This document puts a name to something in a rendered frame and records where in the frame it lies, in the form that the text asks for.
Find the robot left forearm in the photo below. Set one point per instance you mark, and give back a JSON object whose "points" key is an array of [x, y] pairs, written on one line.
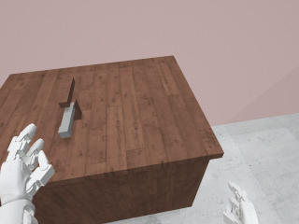
{"points": [[18, 212]]}

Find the robot left hand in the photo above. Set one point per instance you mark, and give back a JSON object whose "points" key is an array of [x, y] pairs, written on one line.
{"points": [[17, 181]]}

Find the robot right hand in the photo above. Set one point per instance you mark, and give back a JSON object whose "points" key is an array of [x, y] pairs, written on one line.
{"points": [[245, 211]]}

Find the tap lever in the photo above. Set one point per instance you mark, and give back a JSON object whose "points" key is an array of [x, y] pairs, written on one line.
{"points": [[65, 130]]}

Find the counter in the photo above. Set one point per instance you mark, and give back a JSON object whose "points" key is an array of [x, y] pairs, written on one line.
{"points": [[140, 142]]}

